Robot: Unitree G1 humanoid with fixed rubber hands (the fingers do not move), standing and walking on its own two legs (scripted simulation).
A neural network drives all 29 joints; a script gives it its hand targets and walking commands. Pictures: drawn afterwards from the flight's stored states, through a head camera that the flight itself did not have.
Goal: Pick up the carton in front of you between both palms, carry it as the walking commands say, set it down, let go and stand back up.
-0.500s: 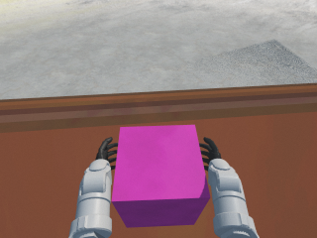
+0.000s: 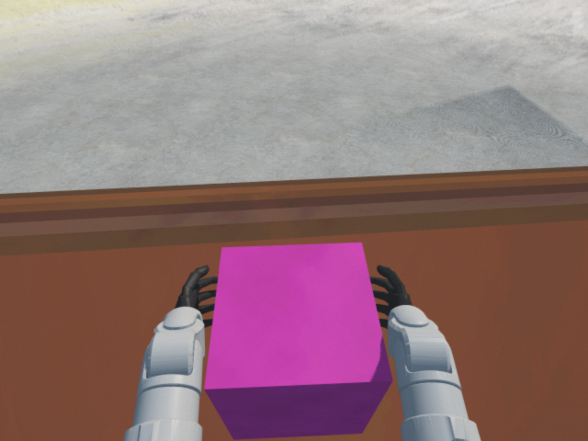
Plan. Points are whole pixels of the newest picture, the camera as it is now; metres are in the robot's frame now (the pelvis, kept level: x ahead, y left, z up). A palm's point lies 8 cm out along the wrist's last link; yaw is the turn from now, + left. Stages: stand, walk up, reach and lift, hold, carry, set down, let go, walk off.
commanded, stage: hold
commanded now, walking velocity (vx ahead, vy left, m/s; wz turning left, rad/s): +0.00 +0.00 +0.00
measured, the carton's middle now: (295, 344) +0.28 +0.00 -0.04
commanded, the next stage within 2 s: carry in 0.74 s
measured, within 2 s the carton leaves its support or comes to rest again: neither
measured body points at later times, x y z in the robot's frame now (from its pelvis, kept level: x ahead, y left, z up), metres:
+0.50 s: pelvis -0.02 +0.00 +0.00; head -0.06 +0.00 +0.45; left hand +0.29 +0.15 +0.04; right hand +0.29 -0.15 +0.04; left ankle +0.01 +0.13 -0.75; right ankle +0.01 -0.12 -0.75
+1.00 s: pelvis +0.04 +0.02 -0.01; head +0.00 +0.02 +0.44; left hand +0.34 +0.17 +0.07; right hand +0.34 -0.14 +0.07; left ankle +0.01 +0.13 -0.75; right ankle +0.01 -0.11 -0.73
